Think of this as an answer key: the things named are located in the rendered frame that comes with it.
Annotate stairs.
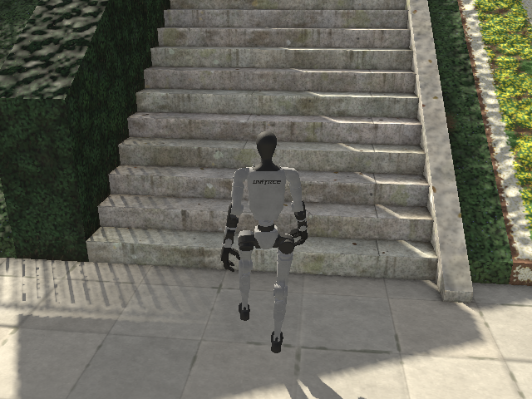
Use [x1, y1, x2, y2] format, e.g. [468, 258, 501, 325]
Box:
[86, 0, 438, 281]

